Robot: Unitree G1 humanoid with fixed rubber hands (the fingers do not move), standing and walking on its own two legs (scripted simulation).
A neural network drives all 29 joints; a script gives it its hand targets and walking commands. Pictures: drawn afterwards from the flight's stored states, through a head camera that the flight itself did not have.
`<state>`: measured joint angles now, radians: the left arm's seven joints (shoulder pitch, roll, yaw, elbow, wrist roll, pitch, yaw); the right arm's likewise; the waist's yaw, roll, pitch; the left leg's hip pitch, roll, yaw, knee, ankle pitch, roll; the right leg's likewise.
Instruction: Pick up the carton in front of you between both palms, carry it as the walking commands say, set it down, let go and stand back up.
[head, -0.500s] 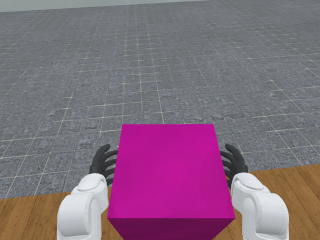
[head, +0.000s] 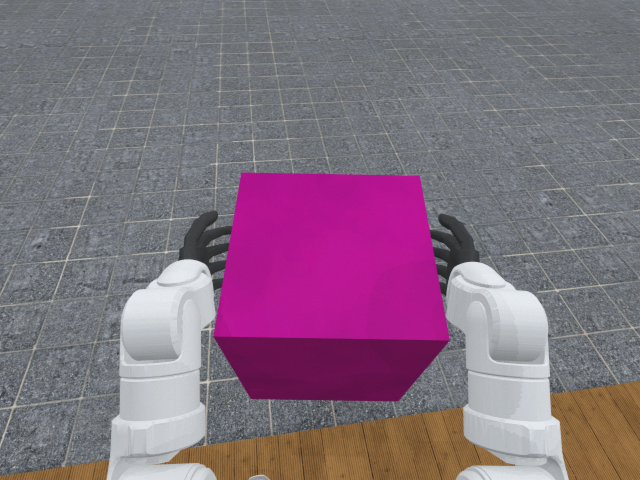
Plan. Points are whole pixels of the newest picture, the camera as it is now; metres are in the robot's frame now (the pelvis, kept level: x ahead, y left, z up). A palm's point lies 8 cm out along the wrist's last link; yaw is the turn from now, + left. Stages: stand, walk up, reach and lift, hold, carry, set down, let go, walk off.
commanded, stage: carry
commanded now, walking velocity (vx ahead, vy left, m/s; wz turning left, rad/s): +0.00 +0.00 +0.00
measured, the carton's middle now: (327, 298) +0.35 +0.00 +0.05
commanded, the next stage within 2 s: none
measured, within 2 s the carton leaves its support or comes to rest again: neither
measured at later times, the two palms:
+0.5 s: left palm (215, 179) +0.48 +0.16 +0.13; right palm (432, 178) +0.49 -0.14 +0.13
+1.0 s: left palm (223, 179) +0.46 +0.14 +0.15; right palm (448, 181) +0.47 -0.16 +0.14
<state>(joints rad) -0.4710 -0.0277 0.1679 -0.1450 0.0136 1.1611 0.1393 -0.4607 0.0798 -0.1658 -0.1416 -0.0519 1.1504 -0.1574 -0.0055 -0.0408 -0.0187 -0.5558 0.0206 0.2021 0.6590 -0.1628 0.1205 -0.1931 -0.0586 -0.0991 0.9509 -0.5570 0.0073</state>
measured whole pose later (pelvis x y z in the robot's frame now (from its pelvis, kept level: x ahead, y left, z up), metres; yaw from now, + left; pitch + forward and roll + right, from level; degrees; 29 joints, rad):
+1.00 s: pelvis +0.13 -0.02 +0.02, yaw +2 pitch +3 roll +0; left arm -0.53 -0.09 0.25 0.01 0.05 1.14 0.15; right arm -0.53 0.08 -0.24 0.01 -0.05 1.15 -0.15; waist 0.00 0.00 -0.07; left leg -0.30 0.02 0.15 0.57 -0.32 0.04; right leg -0.27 0.01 -0.08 0.57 -0.35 -0.04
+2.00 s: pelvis +0.11 -0.02 +0.03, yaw +1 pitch +2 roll +0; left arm -0.56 -0.08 0.26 0.06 0.06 1.15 0.15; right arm -0.56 0.08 -0.25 0.07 -0.06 1.16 -0.15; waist 0.00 0.00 -0.08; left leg -0.30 0.02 0.15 0.53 -0.26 0.05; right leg -0.27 0.01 -0.08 0.53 -0.29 -0.04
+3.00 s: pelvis +0.18 -0.03 +0.02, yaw +0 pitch +4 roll +1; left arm -0.53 -0.09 0.23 0.06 0.07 1.14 0.15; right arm -0.55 0.06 -0.26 0.07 -0.05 1.16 -0.15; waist 0.04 -0.02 -0.10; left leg -0.51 0.01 0.08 0.91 -0.47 0.04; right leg -0.22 0.02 -0.07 0.54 -0.39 -0.07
